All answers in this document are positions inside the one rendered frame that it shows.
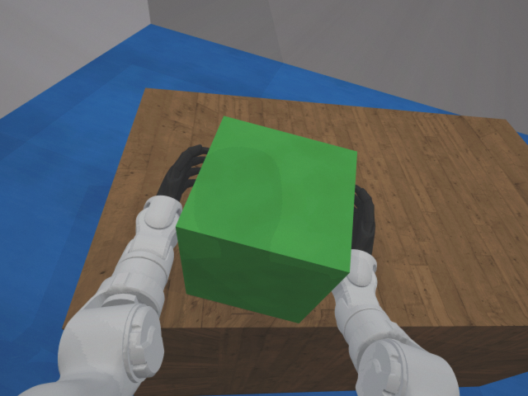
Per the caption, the carton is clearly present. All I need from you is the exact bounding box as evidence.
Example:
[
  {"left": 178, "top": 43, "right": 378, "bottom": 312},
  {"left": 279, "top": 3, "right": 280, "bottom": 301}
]
[{"left": 176, "top": 116, "right": 357, "bottom": 323}]

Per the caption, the left robot forearm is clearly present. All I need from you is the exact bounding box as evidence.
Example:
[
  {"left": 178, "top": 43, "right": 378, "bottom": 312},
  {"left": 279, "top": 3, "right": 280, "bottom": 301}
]
[{"left": 58, "top": 196, "right": 182, "bottom": 374}]

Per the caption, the right robot forearm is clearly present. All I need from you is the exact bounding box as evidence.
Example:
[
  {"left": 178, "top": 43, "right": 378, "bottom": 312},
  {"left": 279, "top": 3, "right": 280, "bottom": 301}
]
[{"left": 332, "top": 249, "right": 460, "bottom": 392}]

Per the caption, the robot right upper arm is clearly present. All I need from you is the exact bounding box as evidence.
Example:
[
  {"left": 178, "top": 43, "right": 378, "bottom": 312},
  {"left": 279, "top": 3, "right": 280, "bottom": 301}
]
[{"left": 356, "top": 339, "right": 460, "bottom": 396}]

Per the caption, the left robot hand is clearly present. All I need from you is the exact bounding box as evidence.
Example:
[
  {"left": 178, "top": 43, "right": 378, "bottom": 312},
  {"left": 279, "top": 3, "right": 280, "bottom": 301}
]
[{"left": 157, "top": 144, "right": 210, "bottom": 202}]

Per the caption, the robot left upper arm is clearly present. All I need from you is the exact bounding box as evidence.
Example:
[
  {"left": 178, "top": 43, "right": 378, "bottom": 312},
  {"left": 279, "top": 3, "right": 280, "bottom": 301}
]
[{"left": 18, "top": 303, "right": 164, "bottom": 396}]

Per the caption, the right robot hand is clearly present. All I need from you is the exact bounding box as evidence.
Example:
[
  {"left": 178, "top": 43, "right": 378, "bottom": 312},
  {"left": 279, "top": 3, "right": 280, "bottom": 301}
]
[{"left": 351, "top": 185, "right": 375, "bottom": 255}]

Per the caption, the pedestal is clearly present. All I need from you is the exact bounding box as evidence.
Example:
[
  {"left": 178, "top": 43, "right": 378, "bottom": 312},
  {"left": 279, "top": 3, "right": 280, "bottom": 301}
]
[{"left": 62, "top": 88, "right": 528, "bottom": 396}]

